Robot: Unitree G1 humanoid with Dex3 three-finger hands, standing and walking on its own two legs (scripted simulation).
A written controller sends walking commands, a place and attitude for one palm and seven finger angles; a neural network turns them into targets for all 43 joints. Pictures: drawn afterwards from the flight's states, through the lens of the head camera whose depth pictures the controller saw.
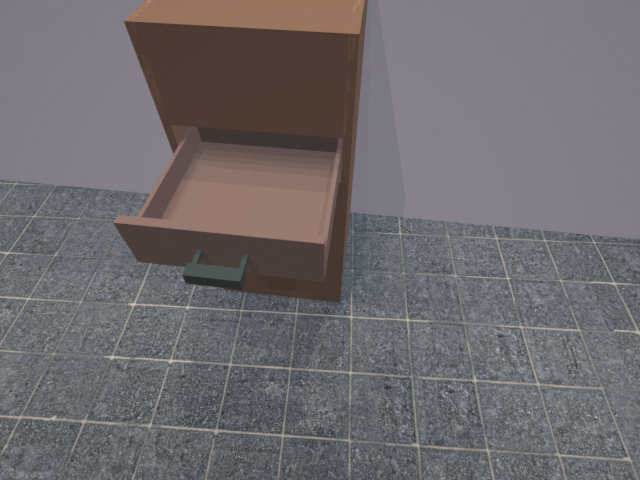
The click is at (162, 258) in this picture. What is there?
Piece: drawer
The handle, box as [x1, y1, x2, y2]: [182, 250, 248, 289]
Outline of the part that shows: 182,274 186,283 242,289 245,279 244,270 248,259 248,255 243,254 239,267 233,268 199,264 198,262 202,254 202,251 197,250 192,261 190,263 187,263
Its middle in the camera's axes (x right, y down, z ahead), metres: -0.19 +0.05 +0.72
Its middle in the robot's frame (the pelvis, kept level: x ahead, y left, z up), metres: +0.48 +0.22 -0.12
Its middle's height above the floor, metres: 0.66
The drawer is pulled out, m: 0.30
